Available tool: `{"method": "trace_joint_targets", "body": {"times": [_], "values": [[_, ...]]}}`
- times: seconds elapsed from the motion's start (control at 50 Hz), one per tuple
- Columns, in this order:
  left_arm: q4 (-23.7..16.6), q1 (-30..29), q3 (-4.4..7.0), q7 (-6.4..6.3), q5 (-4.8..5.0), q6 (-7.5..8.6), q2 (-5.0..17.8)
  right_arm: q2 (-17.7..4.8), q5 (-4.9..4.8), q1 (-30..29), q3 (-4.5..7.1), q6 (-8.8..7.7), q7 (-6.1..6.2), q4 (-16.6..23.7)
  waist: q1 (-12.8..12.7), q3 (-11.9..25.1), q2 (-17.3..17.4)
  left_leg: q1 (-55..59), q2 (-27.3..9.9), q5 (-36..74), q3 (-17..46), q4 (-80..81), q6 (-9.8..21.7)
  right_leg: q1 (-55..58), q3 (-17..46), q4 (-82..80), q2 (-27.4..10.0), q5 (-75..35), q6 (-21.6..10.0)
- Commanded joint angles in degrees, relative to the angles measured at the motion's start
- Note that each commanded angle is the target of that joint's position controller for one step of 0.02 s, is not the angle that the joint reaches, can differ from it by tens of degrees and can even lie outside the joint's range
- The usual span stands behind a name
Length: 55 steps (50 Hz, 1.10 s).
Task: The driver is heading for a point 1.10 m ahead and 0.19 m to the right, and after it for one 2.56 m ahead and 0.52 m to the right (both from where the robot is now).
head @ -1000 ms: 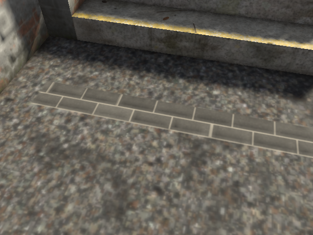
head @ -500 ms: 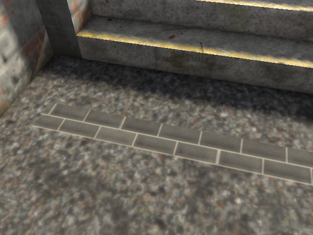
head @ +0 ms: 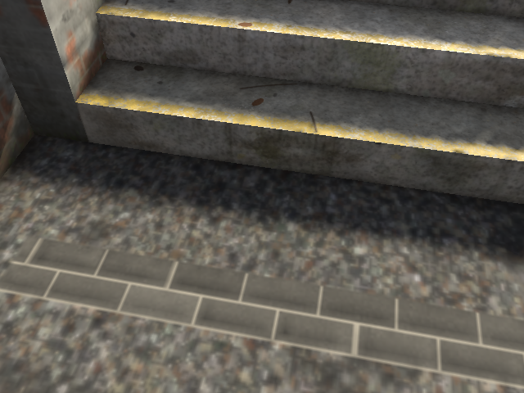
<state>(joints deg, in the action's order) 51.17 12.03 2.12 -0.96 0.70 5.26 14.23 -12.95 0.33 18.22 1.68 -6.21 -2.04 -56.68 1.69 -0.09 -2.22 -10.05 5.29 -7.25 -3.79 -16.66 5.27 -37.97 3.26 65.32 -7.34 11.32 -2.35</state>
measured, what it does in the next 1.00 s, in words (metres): walks ahead: right foot, then left foot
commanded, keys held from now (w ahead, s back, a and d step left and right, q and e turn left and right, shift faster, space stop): w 0.26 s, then no key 0.56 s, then w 0.18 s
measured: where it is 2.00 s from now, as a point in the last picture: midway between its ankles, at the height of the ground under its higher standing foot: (276, 329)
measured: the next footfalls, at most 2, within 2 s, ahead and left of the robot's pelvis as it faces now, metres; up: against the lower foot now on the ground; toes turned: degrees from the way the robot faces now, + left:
right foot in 0.30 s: +0.34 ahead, -0.17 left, +0.00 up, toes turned -2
left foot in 0.72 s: +0.40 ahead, +0.06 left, +0.00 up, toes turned +1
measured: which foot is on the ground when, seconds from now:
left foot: down 0.00-0.32, up 0.34-0.70, down 0.72-1.00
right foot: up 0.00-0.28, down 0.30-1.00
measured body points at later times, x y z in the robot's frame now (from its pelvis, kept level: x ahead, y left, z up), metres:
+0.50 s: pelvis +0.25 -0.08 +0.00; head +0.29 -0.10 +0.45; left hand +0.34 +0.17 -0.12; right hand +0.33 -0.35 -0.15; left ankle +0.25 +0.08 -0.67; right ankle +0.30 -0.16 -0.74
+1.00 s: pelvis +0.35 -0.07 -0.02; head +0.36 -0.06 +0.43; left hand +0.37 +0.19 -0.17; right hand +0.41 -0.32 -0.16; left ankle +0.36 +0.06 -0.74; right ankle +0.30 -0.16 -0.74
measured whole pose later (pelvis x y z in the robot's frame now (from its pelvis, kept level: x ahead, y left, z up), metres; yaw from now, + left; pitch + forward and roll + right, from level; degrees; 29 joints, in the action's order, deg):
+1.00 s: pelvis +0.35 -0.07 -0.02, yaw +0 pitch +1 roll +0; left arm 58.9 16.6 2.2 -1.0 0.7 3.2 12.6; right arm -12.0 -1.5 13.1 3.7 -3.1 1.4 -58.6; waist -0.7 0.7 -1.1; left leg -18.8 -0.3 -16.9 -0.5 -34.3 1.1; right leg -12.5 -2.8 34.0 0.6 23.0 -4.8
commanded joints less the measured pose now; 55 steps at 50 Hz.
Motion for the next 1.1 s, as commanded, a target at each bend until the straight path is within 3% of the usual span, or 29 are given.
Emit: {"method": "trace_joint_targets", "body": {"times": [0.02, 0.1, 0.2, 0.24, 0.28, 0.3, 0.32, 0.34, 0.36, 0.38, 0.4, 0.42, 0.46, 0.5, 0.6, 0.68, 0.7, 0.72, 0.74, 0.76, 0.78, 0.8, 0.84, 0.88, 0.94, 1.02, 1.06, 1.08, 1.1], "values": [[-2.4, 2.0, 0.79, -0.4, -0.73, -0.19, 2.6, -7.5, -0.05, -2.3, 1.17, -1.04, 1.12, 3.1, -2.7, -3.2, 4.4, -6.2, -15.9, 3.9, 11.8, 11.9, 9.8, -1.2, 0.1, -7.9, -2.4, -9.2, 1.6], [-4.9, -7.3, 0.39, 0.35, -0.19, 0.5, 1.7, -9.1, -0.97, 2.3, 1.44, -0.28, 2.02, 2.1, 0.7, -3.1, 4.4, -0.9, -15.2, 4.8, 9.2, 10.9, 7.3, 0.4, -2.1, -24.6, 0.2, -17.5, 2.0], [-7.7, -14.3, 0.16, 2.11, 0.56, 1.01, 2.4, -9.7, -1.53, 6.5, 1.81, 0.93, 2.18, 0.3, 2.8, -4.7, 5.2, 8.3, -18.7, 3.3, 10.2, 6.9, 6.5, 0.3, -2.4, -33.3, 1.8, -12.5, 1.0], [-8.1, -13.1, 0.53, 2.69, 0.57, 1.52, 3.7, -10.4, -1.57, 6.1, 2.16, 1.53, 2.31, 0.2, 1.3, -4.0, 5.9, 10.9, -20.1, 6.1, 11.0, 3.8, 5.6, 3.5, -2.9, -35.7, 2.8, -7.8, -0.6], [-5.4, -3.0, 2.28, 2.62, 0.13, 1.95, 6.8, -10.0, -1.2, 3.8, 1.92, 2.27, 2.36, 0.7, -4.5, 1.4, 6.0, 10.4, -16.6, 24.1, 8.1, -9.0, 3.2, 17.7, -5.6, -38.7, 6.3, -6.8, -3.0], [-2.8, 7.5, 3.73, 2.28, -0.68, 2.2, 10.9, -7.9, -0.32, 3.9, 1.01, 2.33, 2.48, 1.7, -8.2, 9.8, 3.3, 3.3, -12.7, 23.1, 4.9, -23.9, 0.7, 33.8, -1.1, -36.5, 1.5, -15.9, -5.9], [-1.6, 14.3, 5.11, 2.05, -2.16, 1.71, 17.1, -1.6, 0.06, 9.9, -0.99, 1.31, 2.2, 2.4, -7.4, 18.4, -10.4, -20.5, -3.0, 0.6, 0.4, -47.9, -4.5, 57.4, 21.0, -37.5, -13.3, -24.1, -15.3], [-1.2, 15.8, 3.98, 2.22, -1.78, 1.32, 13.1, -3.3, -0.39, 11.7, -0.82, -0.15, 1.86, 0.9, -7.5, 24.2, -12.4, -26.2, -0.5, -27.1, 9.8, -58.2, -5.0, 59.5, 34.0, -43.2, -17.7, -32.4, -18.7], [-2.0, 10.9, 2.73, 2.3, -1.23, 1.28, 9.5, -8.3, -1.86, 8.2, 0.6, -0.58, 1.8, 1.5, -6.2, 17.1, -8.0, -28.9, -3.6, -25.4, 12.2, -61.9, -4.3, 52.2, 24.7, -42.4, -15.8, -36.7, -15.8], [-3.4, 4.8, 1.91, 2.34, -0.93, 1.18, 7.3, -8.5, -2.09, 4.2, 0.72, -0.39, 2.06, 2.5, -4.3, 12.0, -4.0, -28.6, -6.8, -21.4, 9.9, -59.7, -4.3, 44.3, 15.6, -42.9, -12.9, -40.6, -13.6], [-3.9, 0.7, 1.39, 2.54, -0.7, 1.13, 5.8, -7.8, -1.48, 1.8, 0.97, 0.27, 2.59, 2.9, -2.7, 8.0, -0.5, -27.1, -9.0, -18.2, 8.2, -55.3, -4.7, 37.3, 10.4, -44.9, -10.0, -40.6, -11.9], [-3.8, -1.3, 0.94, 2.63, -0.84, 1.2, 4.3, -7.4, -1.09, 1.5, 1.35, 1.26, 3.03, 3.0, -0.9, 6.1, -1.0, -23.8, -10.6, -15.7, 7.6, -51.3, -4.8, 32.1, 6.9, -47.1, -7.7, -39.7, -10.4], [-2.4, -1.4, 0.67, 2.68, -2.09, 1.37, 3.8, -3.8, -0.64, 4.2, 0.93, 2.85, 3.22, 2.0, 1.1, 5.9, -1.9, -17.0, -10.3, -11.1, 6.6, -46.6, -5.5, 25.9, 2.6, -49.2, -5.6, -44.4, -10.6], [-1.3, -1.8, 0.77, 2.05, -2.47, 1.37, 4.9, -3.0, -0.43, 3.2, 0.81, 3.34, 3.56, 2.6, 2.1, 5.7, -2.7, -15.4, -9.9, -7.8, 6.3, -39.0, -6.1, 24.5, -0.6, -49.7, -4.6, -48.2, -11.0], [1.1, -0.3, 1.05, 0.66, -1.69, -0.21, 7.0, -3.8, -0.3, -4.2, 0.84, 4.5, 3.8, 4.0, -0.3, 6.4, -3.3, -10.7, -9.2, -0.2, 5.5, -23.8, -6.5, 25.3, -2.0, -50.0, -4.3, -38.9, -10.1], [2.6, -1.1, 0.64, 0.44, -0.71, -1.34, 5.6, -4.6, 0.09, -6.0, 1.4, 4.91, 3.91, 3.8, 0.2, 3.7, -2.3, -6.1, -8.6, 0.9, 5.0, -13.4, -4.6, 24.2, 0.5, -48.3, -4.1, -20.5, -9.1], [3.2, 0.2, 0.41, 0.43, -0.2, -1.49, 4.8, -5.2, 0.58, -5.8, 1.65, 4.82, 4.0, 3.4, 0.4, 3.3, -0.9, -3.1, -8.7, 5.7, 5.2, -8.3, -3.7, 23.9, 0.6, -46.9, -2.0, -14.0, -7.0], [3.7, 2.2, 0.13, 0.38, -0.65, -1.49, 3.7, -7.0, 0.92, -5.1, 2.12, 4.79, 4.2, 3.0, -0.5, 3.8, 1.7, 0.7, -11.4, 14.5, 7.8, -7.5, -2.8, 22.8, 0.1, -44.7, 0.4, -6.9, -4.7], [4.7, 6.9, 0.28, 0.49, -1.6, -1.36, 3.4, -9.9, 0.48, -6.0, 2.69, 5.03, 4.54, 3.2, -4.3, 4.0, 6.9, 4.3, -13.9, 19.7, 9.8, -9.4, -1.0, 19.5, -2.1, -43.2, 4.8, 1.7, -2.7], [5.5, 9.2, 0.01, 0.2, -1.65, -1.74, 1.8, -8.4, -0.29, -7.4, 2.55, 5.3, 4.49, 2.6, -5.5, 3.6, 11.2, 2.2, -14.0, 12.3, 10.4, -8.9, 0.9, 19.7, -4.4, -44.0, 7.0, 5.4, -1.2], [5.4, 6.3, 0.03, -0.19, -1.58, -2.38, 2.4, -5.5, -0.71, -8.7, 2.19, 5.38, 4.15, 2.5, -3.9, 1.3, 9.8, -1.9, -12.4, 5.1, 10.3, -7.5, 0.2, 21.6, -5.4, -43.8, 7.3, 5.1, -0.3], [5.1, 4.4, 0.18, -0.57, -1.32, -3.06, 2.9, -4.5, -0.43, -9.5, 1.94, 5.28, 3.99, 2.4, -3.4, 0.2, 8.5, -3.6, -11.4, 3.3, 9.7, -7.1, -0.9, 22.2, -5.4, -43.6, 7.0, 4.3, -0.1], [5.7, 4.6, 0.49, -0.92, -1.21, -3.91, 3.6, -5.1, -0.3, -8.4, 2.23, 4.75, 3.87, 1.4, -2.9, 1.1, 7.1, -2.8, -9.8, 0.3, 8.1, -8.0, -1.4, 22.5, -5.6, -42.7, 7.1, 6.6, -0.5], [5.7, 4.3, 0.86, -0.76, -0.54, -3.87, 4.0, -6.6, -1.24, -6.2, 3.02, 4.52, 3.99, 0.2, -2.2, 0.2, 6.3, -3.6, -9.2, -15.9, 8.4, -8.6, 0.4, 20.1, -5.6, -40.7, 7.3, 16.6, -2.2], [5.1, 3.9, 0.76, -0.43, 0.2, -2.01, 2.3, -6.8, -1.88, -4.9, 3.3, 3.08, 3.88, 0.0, -1.6, -4.3, 7.3, -5.9, -12.8, -27.4, 14.6, -5.5, 3.7, 15.3, -4.3, -37.4, 6.2, 21.2, -4.1], [5.4, 5.5, 0.63, 0.67, 0.01, 0.37, 0.5, -8.5, -2.06, -2.8, 4.0, 1.22, 3.1, -0.2, -2.4, -0.5, 10.4, -0.2, -20.1, -14.8, 26.2, -3.8, 8.2, 14.7, -5.1, -30.5, 7.4, 11.3, -5.0], [7.3, 9.6, 0.93, 0.99, 0.05, 0.69, 1.0, -7.7, -2.4, -7.0, 3.86, 0.97, 2.74, 1.6, -5.0, 1.2, 6.9, -3.9, -17.4, -3.5, 20.7, -8.6, 6.4, 22.3, -3.4, -34.9, 6.4, 6.6, -5.7], [9.2, 14.4, 1.5, 0.86, 0.28, 0.68, 2.4, -6.5, -2.62, -11.6, 3.56, 0.78, 2.46, 3.3, -7.4, 1.5, 2.7, -11.4, -13.3, 3.0, 13.3, -15.4, 3.5, 31.2, 0.4, -39.9, 3.9, 2.7, -6.5], [11.5, 20.3, 2.87, 0.55, 0.87, 0.36, 6.6, -3.4, -2.46, -15.1, 2.83, 0.05, 2.13, 5.1, -8.4, 1.7, -6.9, -23.7, -5.7, 4.8, 2.0, -28.6, -1.0, 43.0, 10.7, -45.1, -2.0, -3.9, -8.6]]}}
Velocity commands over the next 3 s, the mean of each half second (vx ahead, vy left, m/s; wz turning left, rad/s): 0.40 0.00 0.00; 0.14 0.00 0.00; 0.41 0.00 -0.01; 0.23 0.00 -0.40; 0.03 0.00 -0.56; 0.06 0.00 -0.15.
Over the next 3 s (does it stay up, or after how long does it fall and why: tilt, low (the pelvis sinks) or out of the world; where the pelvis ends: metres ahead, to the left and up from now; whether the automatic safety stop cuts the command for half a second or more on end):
stays up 0.72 -0.04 -0.01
